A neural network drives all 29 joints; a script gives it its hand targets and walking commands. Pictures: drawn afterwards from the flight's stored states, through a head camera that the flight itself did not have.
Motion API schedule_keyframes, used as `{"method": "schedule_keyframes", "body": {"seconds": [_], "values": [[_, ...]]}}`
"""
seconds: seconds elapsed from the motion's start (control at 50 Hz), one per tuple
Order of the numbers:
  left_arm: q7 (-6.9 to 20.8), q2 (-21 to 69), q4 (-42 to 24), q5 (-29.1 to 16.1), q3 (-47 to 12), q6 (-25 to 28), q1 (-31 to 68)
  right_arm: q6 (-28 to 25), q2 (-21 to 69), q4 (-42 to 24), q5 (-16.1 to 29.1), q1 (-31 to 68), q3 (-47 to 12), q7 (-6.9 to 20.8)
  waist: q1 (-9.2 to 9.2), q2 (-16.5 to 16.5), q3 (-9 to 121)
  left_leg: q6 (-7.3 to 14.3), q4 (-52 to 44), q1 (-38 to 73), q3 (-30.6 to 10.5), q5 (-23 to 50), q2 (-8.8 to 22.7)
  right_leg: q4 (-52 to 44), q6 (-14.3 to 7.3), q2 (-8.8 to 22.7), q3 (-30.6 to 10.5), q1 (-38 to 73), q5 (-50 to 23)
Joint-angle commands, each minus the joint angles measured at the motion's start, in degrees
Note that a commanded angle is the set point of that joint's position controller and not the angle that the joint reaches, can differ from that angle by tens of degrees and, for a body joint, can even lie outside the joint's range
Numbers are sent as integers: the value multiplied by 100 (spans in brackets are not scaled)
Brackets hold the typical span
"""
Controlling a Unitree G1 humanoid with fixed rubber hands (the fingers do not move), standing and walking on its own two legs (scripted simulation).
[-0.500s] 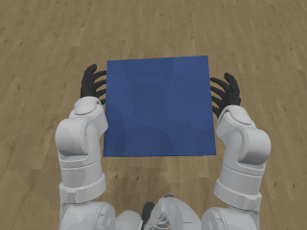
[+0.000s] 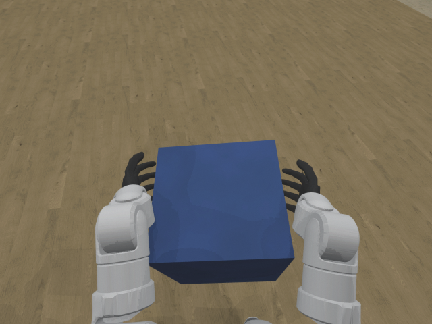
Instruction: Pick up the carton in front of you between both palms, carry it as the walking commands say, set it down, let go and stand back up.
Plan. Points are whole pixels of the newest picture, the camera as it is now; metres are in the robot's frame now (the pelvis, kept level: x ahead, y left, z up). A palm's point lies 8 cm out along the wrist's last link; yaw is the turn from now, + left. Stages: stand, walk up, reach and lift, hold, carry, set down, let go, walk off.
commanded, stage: carry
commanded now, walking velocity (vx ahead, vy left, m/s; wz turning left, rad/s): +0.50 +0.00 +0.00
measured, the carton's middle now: (222, 220) +0.32 -0.04 +0.01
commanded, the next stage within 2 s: none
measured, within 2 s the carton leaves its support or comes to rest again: neither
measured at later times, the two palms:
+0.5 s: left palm (140, 100) +0.61 +0.13 +0.09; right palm (257, 102) +0.60 -0.16 +0.09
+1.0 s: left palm (153, 42) +0.92 +0.12 +0.09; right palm (242, 49) +0.91 -0.17 +0.08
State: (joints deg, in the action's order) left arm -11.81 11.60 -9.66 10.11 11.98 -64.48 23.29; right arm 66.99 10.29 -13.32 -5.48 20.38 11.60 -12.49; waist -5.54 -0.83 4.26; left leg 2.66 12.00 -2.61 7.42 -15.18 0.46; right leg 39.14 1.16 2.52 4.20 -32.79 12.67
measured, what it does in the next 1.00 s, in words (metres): walks ahead: right foot, then left foot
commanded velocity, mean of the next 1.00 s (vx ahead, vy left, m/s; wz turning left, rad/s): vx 0.35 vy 0.00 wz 0.00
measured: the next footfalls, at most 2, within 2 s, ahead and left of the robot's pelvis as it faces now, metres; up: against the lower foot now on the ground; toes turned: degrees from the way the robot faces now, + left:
right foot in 0.12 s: +0.25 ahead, -0.13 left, +0.00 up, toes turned -8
left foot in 0.52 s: +0.54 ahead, +0.09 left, +0.00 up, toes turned +11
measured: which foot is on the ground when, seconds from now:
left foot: down 0.00-0.14, up 0.16-0.50, down 0.52-0.94, up 0.96-1.00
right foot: up 0.00-0.10, down 0.12-0.56, up 0.58-0.92, down 0.94-1.00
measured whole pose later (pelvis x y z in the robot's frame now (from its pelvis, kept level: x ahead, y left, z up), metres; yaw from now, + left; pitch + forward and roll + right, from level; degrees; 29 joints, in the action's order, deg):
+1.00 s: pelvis +0.65 -0.03 -0.02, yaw +0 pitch +3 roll -1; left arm -12.2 7.7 -24.2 4.9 2.5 -69.5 8.8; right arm 73.1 7.4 -26.6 -5.0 6.4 1.9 -11.6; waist 0.5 -2.7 5.7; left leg -2.7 38.4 -7.9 7.7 -28.3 5.2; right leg 27.4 -4.1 1.3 12.8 -25.3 5.0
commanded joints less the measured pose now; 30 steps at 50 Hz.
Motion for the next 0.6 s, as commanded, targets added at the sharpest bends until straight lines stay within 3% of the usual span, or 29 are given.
{"method": "schedule_keyframes", "body": {"seconds": [0.0, 0.06, 0.08, 0.1, 0.12, 0.14, 0.16, 0.2, 0.22, 0.24, 0.28, 0.36, 0.46, 0.5, 0.52, 0.54, 0.56, 0.58], "values": [[820, 5388, -456, -1622, -3589, -144, 1582, -16, 5658, -585, 2496, 2944, -4231, 1357, 413, -1038, 1387, 289, 274, 972, -416, 4812, 1073, -962, -96, -305, 603, 573, -916], [912, 5436, -860, -1854, -3910, -265, 1110, 85, 5494, -811, 2233, 1895, -4107, 1355, 483, -1178, 1820, -15, 1498, 779, 293, 5538, 883, -1797, -249, -605, 1086, 2111, -1645], [958, 5458, -941, -1914, -3974, -306, 941, 106, 5430, -916, 2165, 1620, -4100, 1361, 543, -1069, 2101, -153, 2270, 264, 504, 5027, 806, -1960, -316, -541, 1089, 3126, -1656], [1022, 5492, -977, -1989, -3977, -339, 718, 116, 5325, -1016, 2095, 1617, -4071, 1376, 707, -654, 2389, -258, 3293, -672, 406, 3341, 749, -1766, -419, 174, 203, 4189, -1487], [1077, 5450, -879, -2008, -4020, -347, 656, 170, 5420, -1121, 2058, 1544, -4093, 1389, 702, 775, 3063, -464, 4998, -2405, 88, 909, 221, -1502, -1330, 1915, -2423, 5804, -2077], [1141, 5586, -858, -2136, -4064, -335, 411, 181, 5390, -1219, 2002, 1346, -4105, 1414, 714, 1259, 2849, -440, 5972, -3448, -280, -1310, -245, -1993, -1775, 2163, -3232, 5836, -2555], [1228, 5747, -1073, -2253, -4134, -318, 399, 127, 5577, -1287, 2001, 1282, -4145, 1425, 711, 1034, 2620, -293, 6320, -3767, -673, -1311, 115, -1977, -1689, 2051, -2670, 5564, -2774], [1359, 6074, -1358, -2489, -4296, -259, 659, -12, 5808, -1485, 1921, 1323, -4197, 1401, 685, 355, 2121, -173, 5497, -3690, -801, -836, 493, -2176, -1208, 1767, -1844, 4634, -2778], [1401, 6128, -1453, -2593, -4349, -235, 742, -76, 5910, -1536, 1898, 1282, -4221, 1374, 651, 422, 1989, -176, 4919, -3467, -778, -649, 571, -2377, -1009, 1643, -1541, 4253, -2306], [1432, 6107, -1519, -2663, -4378, -213, 727, -133, 5929, -1574, 1859, 1187, -4228, 1339, 637, 592, 1976, -212, 4454, -3179, -646, -538, 526, -2510, -926, 1550, -1254, 4013, -2098], [1485, 5953, -1543, -2706, -4394, -200, 508, -212, 5865, -1586, 1749, 901, -4260, 1264, 632, 815, 1859, -288, 3696, -2934, -342, -513, 406, -2647, -993, 1462, -845, 3732, -1928], [1507, 5503, -1558, -2662, -4371, -260, 72, -182, 5539, -1794, 1677, 637, -4366, 1172, 646, 1109, 1339, -298, 2260, -2640, 176, 578, 258, -2662, -822, 1168, -99, 3373, -2049], [1341, 4882, -1793, -2471, -4298, -454, -85, 90, 4952, -2114, 1917, 748, -4474, 1180, 652, 1005, 858, -191, 1540, -2033, 540, 1103, 165, -2244, -593, 1089, 234, 3183, -1844], [1260, 4596, -1831, -2398, -4256, -566, -117, 213, 4662, -2025, 1948, 658, -4383, 1170, 537, 642, 1115, -103, 1410, -587, 861, 568, -88, -953, -378, 751, 717, 2555, -2180], [1220, 4401, -1853, -2369, -4218, -634, -90, 262, 4509, -1928, 1931, 569, -4309, 1151, 408, 110, 1319, 38, 1077, 257, -215, 48, 578, 215, -184, 487, 866, 1789, -1576], [1181, 4247, -2004, -2376, -4244, -711, 170, 272, 4333, -1805, 1895, 654, -4250, 1117, 364, -1428, 1676, 865, 468, 1223, -2875, -492, 1995, 2004, 54, -115, 715, 337, -265], [1164, 4242, -1972, -2443, -4296, -753, 324, 297, 4380, -1784, 1947, 669, -4230, 1106, 364, -1743, 1544, 1174, 133, 1454, -3757, 535, 2363, 2941, -37, -323, 174, -655, 1590], [1167, 4395, -1853, -2461, -4318, -746, 320, 309, 4464, -1880, 2015, 807, -4223, 1123, 388, -1257, 1534, 1163, 290, 1292, -3227, 1374, 2309, 3466, -181, 1, -241, -821, 1633]]}}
